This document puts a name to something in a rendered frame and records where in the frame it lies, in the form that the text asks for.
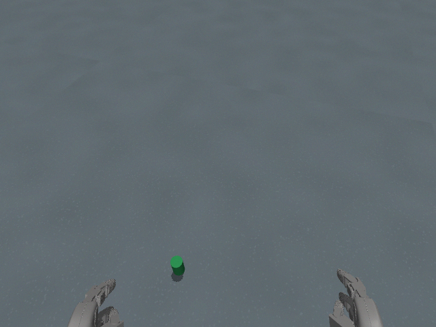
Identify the left robot hand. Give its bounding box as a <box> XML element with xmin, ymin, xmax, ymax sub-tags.
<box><xmin>67</xmin><ymin>279</ymin><xmax>124</xmax><ymax>327</ymax></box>

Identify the can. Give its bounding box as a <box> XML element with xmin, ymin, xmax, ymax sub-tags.
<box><xmin>170</xmin><ymin>255</ymin><xmax>185</xmax><ymax>275</ymax></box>

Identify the right robot hand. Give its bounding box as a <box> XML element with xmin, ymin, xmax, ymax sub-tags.
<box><xmin>329</xmin><ymin>269</ymin><xmax>384</xmax><ymax>327</ymax></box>

